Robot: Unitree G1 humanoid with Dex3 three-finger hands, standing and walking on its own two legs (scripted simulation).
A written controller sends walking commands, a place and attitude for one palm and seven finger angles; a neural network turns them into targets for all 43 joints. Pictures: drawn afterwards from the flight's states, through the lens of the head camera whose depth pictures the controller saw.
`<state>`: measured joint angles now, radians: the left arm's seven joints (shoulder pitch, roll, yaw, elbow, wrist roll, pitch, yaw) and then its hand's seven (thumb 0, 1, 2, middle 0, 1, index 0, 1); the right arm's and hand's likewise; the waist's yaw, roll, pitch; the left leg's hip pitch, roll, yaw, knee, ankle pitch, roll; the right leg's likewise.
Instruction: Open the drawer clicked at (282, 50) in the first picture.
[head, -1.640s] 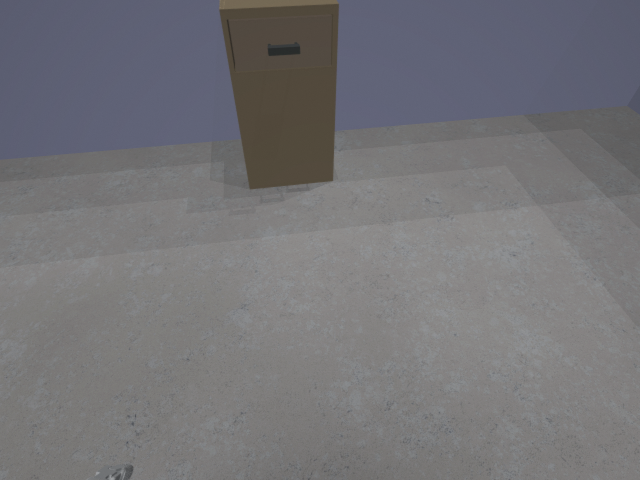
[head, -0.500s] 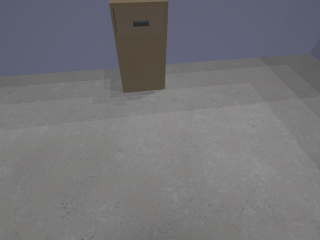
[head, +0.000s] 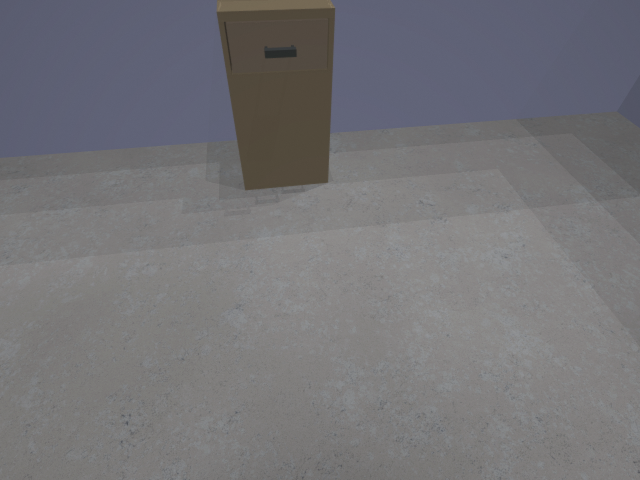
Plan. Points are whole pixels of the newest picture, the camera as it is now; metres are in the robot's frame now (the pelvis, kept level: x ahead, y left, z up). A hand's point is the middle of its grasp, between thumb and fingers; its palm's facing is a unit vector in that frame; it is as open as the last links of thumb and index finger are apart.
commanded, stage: walk to a spot facing it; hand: left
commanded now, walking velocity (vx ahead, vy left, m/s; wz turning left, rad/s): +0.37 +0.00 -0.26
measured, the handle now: (279, 50) +1.54 +0.25 -0.10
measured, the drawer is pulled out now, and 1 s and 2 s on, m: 0.00 0.00 0.00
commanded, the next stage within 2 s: turn to face it in 1.64 s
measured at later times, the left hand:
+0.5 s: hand out of the picture +0.12 +0.15 -0.18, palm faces -0.03 -0.98 -0.18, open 7.4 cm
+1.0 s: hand (244, 318) +0.44 +0.18 -0.18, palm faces -0.12 -0.98 -0.15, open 7.4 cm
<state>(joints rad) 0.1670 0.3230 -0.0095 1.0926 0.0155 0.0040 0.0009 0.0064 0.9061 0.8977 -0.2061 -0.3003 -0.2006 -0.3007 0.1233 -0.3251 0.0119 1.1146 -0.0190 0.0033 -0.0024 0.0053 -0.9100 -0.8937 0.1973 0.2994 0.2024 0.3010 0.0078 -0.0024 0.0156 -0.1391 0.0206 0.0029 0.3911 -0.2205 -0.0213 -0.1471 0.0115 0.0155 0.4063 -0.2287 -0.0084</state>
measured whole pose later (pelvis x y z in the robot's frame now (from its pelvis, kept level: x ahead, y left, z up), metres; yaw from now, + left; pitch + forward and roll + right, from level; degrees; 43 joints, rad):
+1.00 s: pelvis +0.36 +0.01 -0.01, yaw -12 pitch -1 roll +0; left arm 0.26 0.17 0.07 1.02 0.04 -0.01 -0.02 0.01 0.92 0.90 -0.20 -0.30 -0.19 -0.30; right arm 0.28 -0.16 -0.05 1.08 -0.02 -0.07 -0.02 -0.01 -0.95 -0.89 0.20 0.30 0.20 0.30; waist 0.02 -0.04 0.02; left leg -0.21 0.00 0.22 0.45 -0.22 0.08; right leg -0.58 -0.11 -0.04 1.14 -0.23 0.00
